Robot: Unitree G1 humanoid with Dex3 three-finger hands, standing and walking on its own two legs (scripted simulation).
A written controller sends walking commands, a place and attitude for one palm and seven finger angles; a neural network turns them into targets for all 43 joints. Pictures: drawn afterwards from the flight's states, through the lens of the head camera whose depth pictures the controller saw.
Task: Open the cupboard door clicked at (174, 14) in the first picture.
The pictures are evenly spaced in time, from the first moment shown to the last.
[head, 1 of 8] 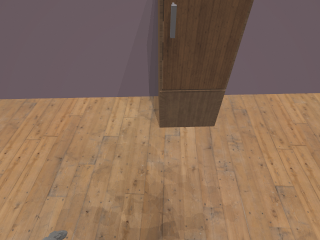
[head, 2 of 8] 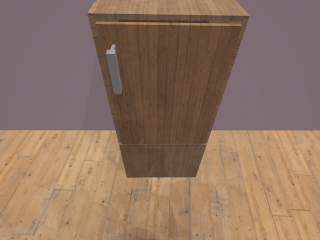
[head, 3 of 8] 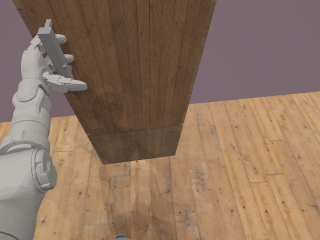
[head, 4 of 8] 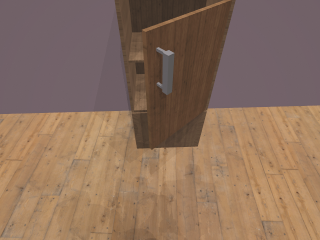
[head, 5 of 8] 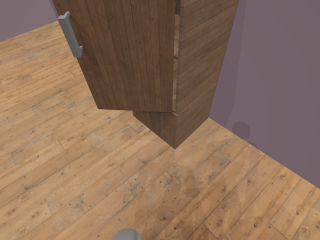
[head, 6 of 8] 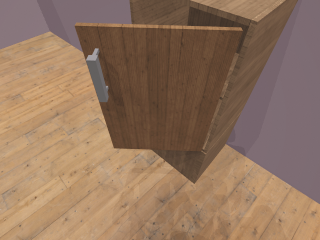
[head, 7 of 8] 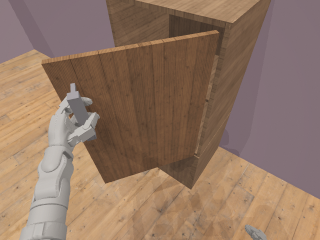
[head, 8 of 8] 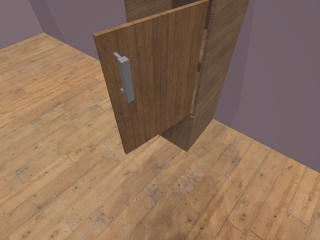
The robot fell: no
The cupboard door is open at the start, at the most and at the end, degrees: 0 76 75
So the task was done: yes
